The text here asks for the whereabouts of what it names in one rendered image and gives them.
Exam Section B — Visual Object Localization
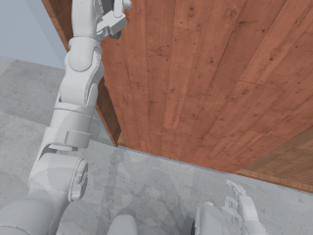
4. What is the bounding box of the robot left hand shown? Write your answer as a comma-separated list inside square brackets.
[71, 0, 132, 45]

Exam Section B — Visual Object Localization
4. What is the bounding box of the wardrobe door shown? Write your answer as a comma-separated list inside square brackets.
[243, 124, 313, 186]
[100, 0, 313, 174]

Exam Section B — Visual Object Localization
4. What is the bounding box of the robot right hand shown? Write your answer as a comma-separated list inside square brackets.
[221, 179, 260, 230]

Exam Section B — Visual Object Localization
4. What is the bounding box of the handle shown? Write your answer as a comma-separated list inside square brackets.
[101, 0, 121, 40]

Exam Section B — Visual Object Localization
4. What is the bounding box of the left robot thigh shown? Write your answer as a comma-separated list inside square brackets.
[107, 214, 139, 235]

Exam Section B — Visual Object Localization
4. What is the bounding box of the robot right forearm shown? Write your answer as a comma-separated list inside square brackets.
[241, 220, 268, 235]

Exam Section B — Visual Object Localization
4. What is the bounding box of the robot left upper arm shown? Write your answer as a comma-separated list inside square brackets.
[0, 152, 89, 235]

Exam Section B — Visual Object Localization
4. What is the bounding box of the right robot thigh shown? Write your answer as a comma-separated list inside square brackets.
[195, 205, 231, 235]

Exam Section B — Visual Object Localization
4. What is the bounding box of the robot thigh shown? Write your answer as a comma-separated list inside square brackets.
[195, 205, 231, 235]
[107, 214, 139, 235]

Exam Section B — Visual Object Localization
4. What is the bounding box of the robot left forearm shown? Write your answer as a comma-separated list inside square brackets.
[27, 36, 105, 192]

